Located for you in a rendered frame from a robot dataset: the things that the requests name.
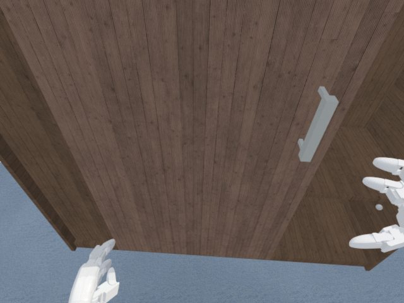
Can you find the handle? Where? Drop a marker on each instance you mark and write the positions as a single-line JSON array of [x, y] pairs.
[[318, 125]]

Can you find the left robot hand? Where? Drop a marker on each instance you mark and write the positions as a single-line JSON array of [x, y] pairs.
[[90, 275]]

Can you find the right robot hand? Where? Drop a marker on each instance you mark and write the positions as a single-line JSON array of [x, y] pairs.
[[392, 237]]

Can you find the wardrobe door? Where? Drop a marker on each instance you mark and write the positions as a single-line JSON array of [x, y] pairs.
[[184, 116], [31, 131]]

